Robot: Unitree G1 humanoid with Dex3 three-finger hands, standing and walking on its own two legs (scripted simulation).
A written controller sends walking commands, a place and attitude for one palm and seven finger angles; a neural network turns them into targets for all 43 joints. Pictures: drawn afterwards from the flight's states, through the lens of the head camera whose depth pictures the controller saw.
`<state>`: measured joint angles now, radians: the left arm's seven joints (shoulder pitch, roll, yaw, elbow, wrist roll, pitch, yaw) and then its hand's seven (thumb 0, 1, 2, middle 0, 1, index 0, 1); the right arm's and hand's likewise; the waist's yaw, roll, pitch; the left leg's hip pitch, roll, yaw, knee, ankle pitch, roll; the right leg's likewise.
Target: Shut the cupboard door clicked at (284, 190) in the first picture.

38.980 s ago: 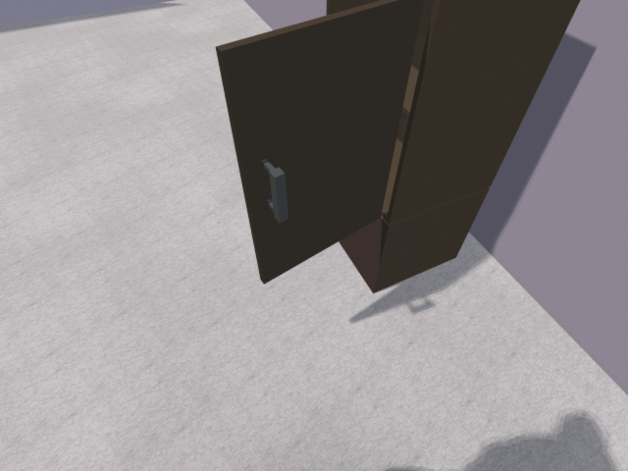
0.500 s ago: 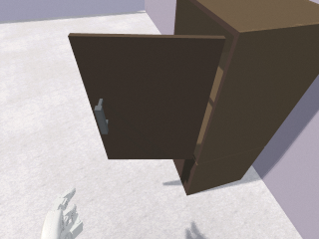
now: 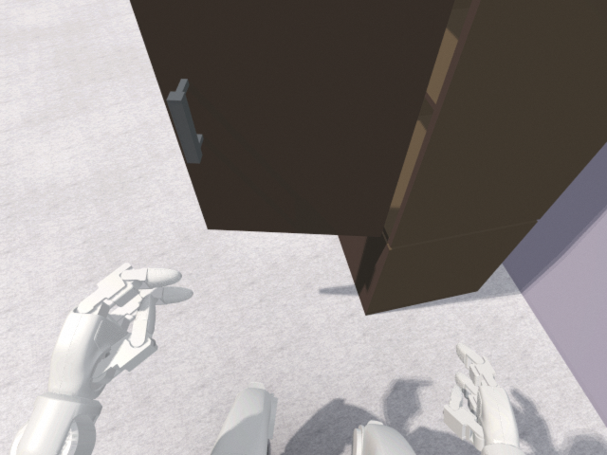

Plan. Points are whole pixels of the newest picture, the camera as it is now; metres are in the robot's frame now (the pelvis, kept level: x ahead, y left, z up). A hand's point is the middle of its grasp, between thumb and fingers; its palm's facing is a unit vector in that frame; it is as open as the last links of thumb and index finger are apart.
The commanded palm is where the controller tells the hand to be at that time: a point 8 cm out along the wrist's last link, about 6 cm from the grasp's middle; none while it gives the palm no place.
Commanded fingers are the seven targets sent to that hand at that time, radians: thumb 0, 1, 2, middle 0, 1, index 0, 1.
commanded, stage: raise the hand and make a fist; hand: left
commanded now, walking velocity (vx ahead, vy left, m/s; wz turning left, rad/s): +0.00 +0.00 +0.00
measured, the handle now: (189, 122) +0.56 +0.25 +0.10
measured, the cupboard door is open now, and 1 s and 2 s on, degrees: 75 75 75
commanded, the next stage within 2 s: bring the fist close to the handle in 1.28 s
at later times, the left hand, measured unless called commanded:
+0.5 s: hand (123, 331) +0.23 +0.23 +0.08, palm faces +0.03 -1.00 -0.02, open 3.2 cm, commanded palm +0.20 +0.28 +0.09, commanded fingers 0.00 0.90 0.90 -1.25 -1.44 -1.25 -1.44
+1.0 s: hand (124, 316) +0.24 +0.22 +0.10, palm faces +0.06 -1.00 -0.04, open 3.1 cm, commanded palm +0.21 +0.27 +0.10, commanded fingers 0.00 0.90 0.90 -1.30 -1.50 -1.30 -1.50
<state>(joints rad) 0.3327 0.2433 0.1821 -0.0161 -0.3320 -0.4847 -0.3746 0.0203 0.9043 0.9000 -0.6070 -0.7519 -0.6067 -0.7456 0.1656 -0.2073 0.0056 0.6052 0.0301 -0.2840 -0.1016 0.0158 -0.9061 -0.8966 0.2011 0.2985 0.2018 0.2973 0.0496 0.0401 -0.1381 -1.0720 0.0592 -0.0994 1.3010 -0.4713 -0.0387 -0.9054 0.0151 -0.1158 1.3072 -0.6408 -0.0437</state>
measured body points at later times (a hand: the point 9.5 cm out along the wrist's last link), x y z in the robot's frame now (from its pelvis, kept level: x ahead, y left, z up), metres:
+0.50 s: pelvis +0.01 +0.05 +0.02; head +0.07 +0.07 +0.47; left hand +0.22 +0.28 +0.08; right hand +0.20 -0.19 -0.04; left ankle +0.09 +0.15 -0.62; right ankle +0.01 -0.10 -0.62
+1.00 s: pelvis +0.01 +0.03 +0.04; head +0.05 +0.04 +0.49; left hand +0.23 +0.28 +0.11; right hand +0.17 -0.20 -0.04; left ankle +0.09 +0.15 -0.62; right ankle +0.01 -0.10 -0.62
